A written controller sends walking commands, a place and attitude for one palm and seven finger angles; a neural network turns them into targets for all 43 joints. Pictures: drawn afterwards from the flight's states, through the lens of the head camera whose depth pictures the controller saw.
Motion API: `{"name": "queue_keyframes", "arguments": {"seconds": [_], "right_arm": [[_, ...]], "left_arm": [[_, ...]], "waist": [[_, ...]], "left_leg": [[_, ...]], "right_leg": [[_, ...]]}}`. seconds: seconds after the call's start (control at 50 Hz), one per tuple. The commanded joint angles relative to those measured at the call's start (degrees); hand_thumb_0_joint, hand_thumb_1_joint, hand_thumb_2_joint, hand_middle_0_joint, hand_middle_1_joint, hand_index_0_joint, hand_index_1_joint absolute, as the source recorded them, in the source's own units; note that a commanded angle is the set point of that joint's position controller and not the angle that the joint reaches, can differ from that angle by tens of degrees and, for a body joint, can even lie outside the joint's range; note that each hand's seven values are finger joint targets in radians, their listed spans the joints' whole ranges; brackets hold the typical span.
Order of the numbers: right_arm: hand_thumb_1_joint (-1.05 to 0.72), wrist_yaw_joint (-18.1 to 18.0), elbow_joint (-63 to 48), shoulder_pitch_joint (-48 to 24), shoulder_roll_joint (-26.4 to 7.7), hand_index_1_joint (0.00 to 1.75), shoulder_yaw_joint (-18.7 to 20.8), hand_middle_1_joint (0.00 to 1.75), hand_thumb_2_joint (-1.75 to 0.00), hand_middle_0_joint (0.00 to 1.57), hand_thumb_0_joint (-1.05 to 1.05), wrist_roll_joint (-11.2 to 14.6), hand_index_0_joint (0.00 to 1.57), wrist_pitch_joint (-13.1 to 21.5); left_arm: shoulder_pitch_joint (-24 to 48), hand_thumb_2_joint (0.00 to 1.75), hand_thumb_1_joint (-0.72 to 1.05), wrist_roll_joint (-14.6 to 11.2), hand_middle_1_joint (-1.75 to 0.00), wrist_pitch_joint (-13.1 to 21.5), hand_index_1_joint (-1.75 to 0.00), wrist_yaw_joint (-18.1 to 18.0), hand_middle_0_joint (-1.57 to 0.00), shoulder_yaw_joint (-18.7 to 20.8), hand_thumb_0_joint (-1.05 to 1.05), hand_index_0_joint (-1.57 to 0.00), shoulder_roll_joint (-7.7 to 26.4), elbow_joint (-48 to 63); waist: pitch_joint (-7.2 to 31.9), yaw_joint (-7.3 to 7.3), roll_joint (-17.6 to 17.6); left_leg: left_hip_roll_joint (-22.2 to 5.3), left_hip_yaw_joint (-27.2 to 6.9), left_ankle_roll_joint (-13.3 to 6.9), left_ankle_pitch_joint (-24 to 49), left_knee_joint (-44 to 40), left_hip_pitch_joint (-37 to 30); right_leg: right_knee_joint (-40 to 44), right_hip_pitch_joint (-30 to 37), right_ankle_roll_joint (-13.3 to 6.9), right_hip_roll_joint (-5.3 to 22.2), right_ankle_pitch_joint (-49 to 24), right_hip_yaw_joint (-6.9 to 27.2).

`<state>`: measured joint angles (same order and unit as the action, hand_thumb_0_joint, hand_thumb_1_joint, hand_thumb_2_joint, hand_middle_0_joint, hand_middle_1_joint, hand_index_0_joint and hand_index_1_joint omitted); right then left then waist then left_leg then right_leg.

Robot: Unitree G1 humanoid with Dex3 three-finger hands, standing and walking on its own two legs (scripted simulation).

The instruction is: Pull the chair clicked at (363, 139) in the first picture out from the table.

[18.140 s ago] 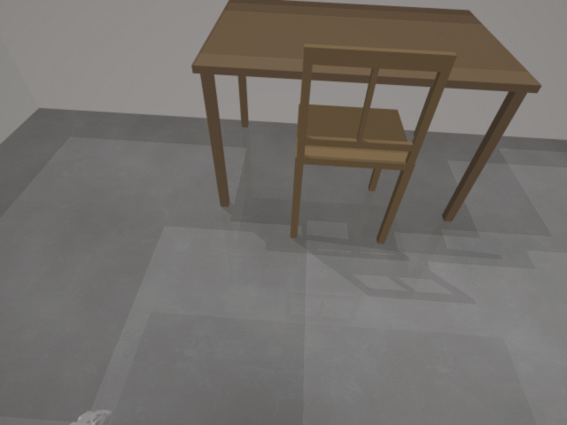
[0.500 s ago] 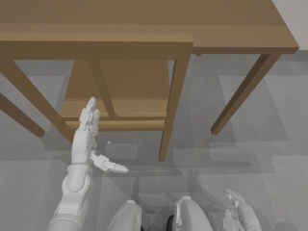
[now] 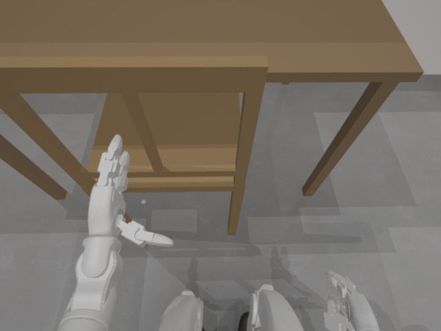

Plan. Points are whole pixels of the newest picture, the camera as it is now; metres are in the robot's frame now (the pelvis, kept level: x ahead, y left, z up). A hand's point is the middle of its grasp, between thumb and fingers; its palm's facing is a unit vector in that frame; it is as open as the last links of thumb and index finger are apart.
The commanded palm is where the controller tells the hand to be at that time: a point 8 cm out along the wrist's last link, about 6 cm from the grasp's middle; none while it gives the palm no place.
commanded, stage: aim the fingers beside a spindle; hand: left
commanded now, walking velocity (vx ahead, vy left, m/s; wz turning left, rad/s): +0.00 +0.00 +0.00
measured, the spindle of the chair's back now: (146, 136) +0.47 +0.17 +0.02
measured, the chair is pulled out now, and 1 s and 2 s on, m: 0.00 0.00 0.00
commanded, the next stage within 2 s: none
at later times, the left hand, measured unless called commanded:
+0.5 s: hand (150, 214) +0.32 +0.14 -0.01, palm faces +0.01 -1.00 +0.00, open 16.9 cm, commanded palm +0.30 +0.20 +0.02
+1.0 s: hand (134, 200) +0.33 +0.16 +0.04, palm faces +0.09 -0.99 -0.05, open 16.9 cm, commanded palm +0.30 +0.20 +0.02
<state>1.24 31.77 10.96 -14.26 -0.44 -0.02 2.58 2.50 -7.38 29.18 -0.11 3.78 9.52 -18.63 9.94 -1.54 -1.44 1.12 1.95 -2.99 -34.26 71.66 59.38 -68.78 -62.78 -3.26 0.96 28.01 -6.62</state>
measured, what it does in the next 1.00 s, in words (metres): stands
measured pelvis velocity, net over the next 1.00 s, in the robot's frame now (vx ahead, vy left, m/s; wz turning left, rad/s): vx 0.00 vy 0.01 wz -0.01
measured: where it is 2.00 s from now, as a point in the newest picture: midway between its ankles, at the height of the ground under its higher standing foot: outside the picture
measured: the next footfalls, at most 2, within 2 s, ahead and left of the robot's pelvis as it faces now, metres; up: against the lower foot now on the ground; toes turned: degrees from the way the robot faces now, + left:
none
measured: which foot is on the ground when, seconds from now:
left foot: down 0.00-1.00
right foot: down 0.00-1.00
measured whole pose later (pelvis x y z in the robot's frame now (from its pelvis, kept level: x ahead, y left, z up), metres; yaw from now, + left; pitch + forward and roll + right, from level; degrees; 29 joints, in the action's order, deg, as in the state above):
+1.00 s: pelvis +0.00 +0.01 +0.00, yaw +0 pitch +22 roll -2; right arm 1.6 31.6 11.2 -13.5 -0.9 -0.4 1.8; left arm 1.7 -5.7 30.2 -3.3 3.2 9.2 -16.6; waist 10.0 -1.5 -1.4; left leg 1.6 2.4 -4.2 -34.5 71.7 59.2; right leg -68.3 -62.4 -2.0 1.3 27.8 -6.0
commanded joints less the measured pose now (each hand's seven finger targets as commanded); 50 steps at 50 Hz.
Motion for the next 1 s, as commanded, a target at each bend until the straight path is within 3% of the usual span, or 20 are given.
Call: {"name": "queue_keyframes", "arguments": {"seconds": [0.0,0.06,0.14,0.16,0.24,0.32,0.34,0.4,0.46,0.48,0.54,0.6,0.64,0.7,0.74,0.8,0.84,0.9,0.94,0.98], "right_arm": [[-0.90,-0.2,-7.0,0.6,-7.9,0.30,2.7,0.30,-0.90,0.20,0.00,0.7,0.20,2.6],[-0.90,-0.8,-7.4,0.4,-8.2,0.30,2.9,0.30,-0.90,0.20,0.00,0.7,0.20,2.9],[-0.90,-1.1,-7.9,0.2,-7.6,0.30,3.1,0.30,-0.90,0.20,0.00,-0.2,0.20,4.0],[-0.90,-0.9,-7.7,0.3,-7.3,0.30,3.0,0.30,-0.90,0.20,0.00,-0.4,0.20,4.1],[-0.90,-0.7,-6.2,0.7,-7.5,0.30,3.0,0.30,-0.90,0.20,0.00,-0.5,0.20,4.0],[-0.90,-0.3,-6.4,0.6,-8.5,0.30,2.7,0.30,-0.90,0.20,0.00,0.6,0.20,2.9],[-0.90,-0.4,-6.9,0.4,-8.5,0.30,2.7,0.30,-0.90,0.20,0.00,0.7,0.20,2.9],[-0.90,-0.6,-8.2,0.5,-8.6,0.30,3.0,0.30,-0.90,0.20,0.00,0.7,0.20,2.8],[-0.90,-0.8,-9.1,0.3,-7.8,0.30,3.2,0.30,-0.90,0.20,0.00,0.0,0.20,3.3],[-0.90,-0.7,-9.0,0.6,-7.3,0.30,3.1,0.30,-0.90,0.20,0.00,-0.3,0.20,3.5],[-0.90,-0.6,-7.4,0.9,-7.2,0.30,2.9,0.30,-0.90,0.20,0.00,-0.7,0.20,3.4],[-0.90,-0.2,-6.1,0.3,-7.6,0.30,2.5,0.30,-0.90,0.20,0.00,-0.4,0.20,3.0],[-0.90,-0.1,-6.2,0.4,-8.3,0.30,2.6,0.30,-0.90,0.20,0.00,0.3,0.20,2.7],[-0.90,-0.3,-7.5,0.5,-9.0,0.30,3.0,0.30,-0.90,0.20,0.00,1.0,0.20,2.5],[-0.90,-0.6,-8.5,0.7,-8.7,0.30,3.3,0.30,-0.90,0.20,0.00,0.7,0.20,2.6],[-0.90,-0.7,-8.9,0.8,-7.9,0.30,3.5,0.30,-0.90,0.20,0.00,-0.1,0.20,3.0],[-0.90,-0.5,-8.5,1.3,-7.3,0.30,3.3,0.30,-0.90,0.20,0.00,-0.6,0.20,2.7],[-0.90,0.0,-7.2,0.4,-6.5,0.30,2.7,0.30,-0.90,0.20,0.00,-0.7,0.20,1.9],[-0.90,0.1,-6.7,0.2,-7.1,0.30,2.5,0.30,-0.90,0.20,0.00,-0.5,0.20,1.5],[-0.90,0.2,-6.9,0.1,-8.0,0.30,2.6,0.30,-0.90,0.20,0.00,0.3,0.20,1.5]], "left_arm": [[5.4,0.30,-0.50,-1.3,-0.08,0.5,-0.08,2.5,-0.06,-0.9,0.00,-0.06,1.0,2.1],[8.8,0.30,-0.50,-2.0,-0.08,1.6,-0.08,3.7,-0.06,1.8,0.00,-0.06,4.2,4.7],[12.8,0.30,-0.50,-1.9,-0.08,6.2,-0.08,1.8,-0.06,4.2,0.00,-0.06,8.7,18.7],[13.3,0.30,-0.50,-1.5,-0.08,6.8,-0.08,1.2,-0.06,3.4,0.00,-0.06,8.3,20.3],[9.6,0.30,-0.50,-0.7,-0.08,5.3,-0.08,-0.2,-0.06,3.6,0.00,-0.06,7.0,12.7],[6.0,0.30,-0.50,-1.0,-0.08,-0.2,-0.08,2.5,-0.06,0.0,0.00,-0.06,1.8,-0.4],[6.1,0.30,-0.50,-1.1,-0.08,-1.0,-0.08,3.3,-0.06,-1.2,0.00,-0.06,0.5,-1.1],[9.4,0.30,-0.50,-2.0,-0.08,-0.2,-0.08,3.9,-0.06,0.4,0.00,-0.06,3.0,5.9],[12.2,0.30,-0.50,-2.0,-0.08,4.0,-0.08,1.2,-0.06,4.0,0.00,-0.06,8.1,19.1],[12.1,0.30,-0.50,-1.7,-0.08,5.3,-0.08,0.1,-0.06,3.7,0.00,-0.06,8.0,21.8],[10.2,0.30,-0.50,-0.4,-0.08,6.6,-0.08,-2.5,-0.06,5.5,0.00,-0.06,9.4,19.3],[8.4,0.30,-0.50,0.7,-0.08,3.7,-0.08,-1.1,-0.06,0.1,0.00,-0.06,2.9,6.9],[7.7,0.30,-0.50,0.7,-0.08,1.0,-0.08,1.3,-0.06,-3.6,0.00,-0.06,-1.1,-0.1],[9.4,0.30,-0.50,-0.7,-0.08,-0.8,-0.08,4.2,-0.06,-4.9,0.00,-0.06,-1.8,1.8],[9.9,0.30,-0.50,-1.5,-0.08,-0.1,-0.08,3.9,-0.06,-3.4,0.00,-0.06,0.3,8.1],[12.0,0.30,-0.50,-1.4,-0.08,3.8,-0.08,0.1,-0.06,2.2,0.00,-0.06,7.3,22.5],[9.5,0.30,-0.50,-0.3,-0.08,5.4,-0.08,-3.5,-0.06,5.9,0.00,-0.06,10.6,24.5],[6.9,0.30,-0.50,1.2,-0.08,4.6,-0.08,-5.3,-0.06,3.3,0.00,-0.06,5.6,14.2],[5.3,0.30,-0.50,1.7,-0.08,2.5,-0.08,-3.7,-0.06,1.1,0.00,-0.06,2.8,4.9],[4.2,0.30,-0.50,1.3,-0.08,0.4,-0.08,-0.4,-0.06,-2.4,0.00,-0.06,-0.6,-0.3]], "waist": [[14.5,-2.42,6.5],[16.5,-1.75,5.1],[25.4,0.14,-4.4],[26.5,-0.12,-5.0],[22.2,-1.40,-1.1],[14.1,-2.23,4.9],[14.1,-2.27,4.3],[19.7,-0.89,2.2],[27.3,0.88,-2.5],[28.3,0.82,-3.2],[24.8,-0.13,-2.2],[15.1,-2.72,2.0],[11.4,-3.65,3.4],[16.2,-2.46,1.9],[21.3,-1.27,0.1],[29.9,1.11,-5.8],[29.1,1.82,-5.5],[19.8,-0.64,0.1],[14.0,-2.14,4.3],[12.3,-2.55,5.1]], "left_leg": [[-0.1,-4.0,1.3,13.6,-9.4,-0.2],[0.0,-3.7,1.2,12.9,-8.8,0.0],[-0.3,-4.2,1.7,21.1,-8.8,-7.6],[-0.5,-4.7,2.0,23.0,-9.0,-9.8],[-0.7,-5.2,1.9,21.2,-9.0,-7.4],[-0.4,-5.2,1.8,13.1,-10.1,-1.4],[-0.3,-4.9,1.6,13.3,-10.1,-1.6],[-0.3,-5.0,1.8,16.1,-10.2,-4.1],[-0.5,-5.0,2.1,21.8,-10.1,-9.3],[-0.7,-5.6,2.6,24.1,-10.4,-11.6],[-1.0,-6.1,2.8,24.8,-10.1,-10.7],[-1.1,-6.5,2.3,16.4,-10.1,-5.0],[-1.0,-6.7,2.0,13.0,-10.6,-3.6],[-0.8,-6.8,2.1,14.2,-10.9,-6.0],[-1.0,-6.8,2.5,19.1,-10.7,-9.0],[-1.3,-7.2,4.2,29.3,-10.5,-16.8],[-1.4,-7.6,5.1,32.1,-10.9,-17.2],[-1.2,-6.6,3.5,24.3,-10.4,-9.6],[-0.9,-6.3,2.4,17.1,-10.4,-4.3],[-0.9,-6.3,2.3,13.6,-10.8,-2.9]], "right_leg": [[10.0,20.1,1.8,0.3,-11.3,7.3],[10.0,20.6,1.7,0.6,-9.9,8.3],[6.8,22.0,1.0,0.4,-17.1,7.6],[6.6,21.5,1.1,0.3,-18.1,7.3],[6.9,19.3,1.4,0.0,-15.9,6.3],[8.8,16.8,1.6,0.1,-9.0,5.7],[9.0,16.6,1.5,0.1,-9.2,5.7],[7.9,18.5,1.3,0.3,-11.6,5.8],[6.7,21.7,1.2,0.2,-16.3,6.6],[6.3,21.5,1.1,0.1,-17.3,6.1],[6.1,19.6,1.1,-0.2,-17.1,5.6],[7.3,14.7,1.5,-0.2,-10.4,4.8],[8.3,12.0,1.3,-0.2,-7.1,4.4],[8.0,13.3,1.1,0.0,-7.8,4.4],[7.0,15.3,1.0,0.1,-11.3,4.5],[5.5,17.7,0.8,0.1,-17.4,4.9],[4.8,17.8,0.7,-0.3,-18.5,4.5],[6.1,17.3,1.3,-0.4,-15.8,4.6],[7.6,15.8,1.4,-0.4,-11.4,4.7],[8.2,14.3,1.2,-0.3,-8.5,4.4]]}}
